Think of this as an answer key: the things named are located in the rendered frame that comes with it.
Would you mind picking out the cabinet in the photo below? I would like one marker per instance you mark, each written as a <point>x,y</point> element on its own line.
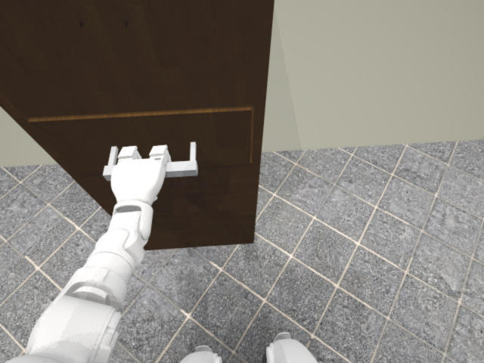
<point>78,57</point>

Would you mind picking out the right robot thigh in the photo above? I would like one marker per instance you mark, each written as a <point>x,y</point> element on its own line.
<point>288,351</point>

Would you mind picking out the handle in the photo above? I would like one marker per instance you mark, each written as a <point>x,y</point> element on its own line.
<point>173,169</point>

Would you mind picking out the robot left upper arm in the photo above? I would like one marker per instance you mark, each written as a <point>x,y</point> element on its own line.
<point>75,331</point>

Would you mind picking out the robot left hand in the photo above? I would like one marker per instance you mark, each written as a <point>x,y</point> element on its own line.
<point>134,178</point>

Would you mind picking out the robot right shin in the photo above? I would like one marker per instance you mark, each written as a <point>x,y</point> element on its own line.
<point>282,336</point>

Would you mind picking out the left robot forearm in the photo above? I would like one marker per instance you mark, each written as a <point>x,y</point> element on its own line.
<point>104,277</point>

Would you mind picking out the drawer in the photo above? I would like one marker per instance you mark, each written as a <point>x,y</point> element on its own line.
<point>222,135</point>

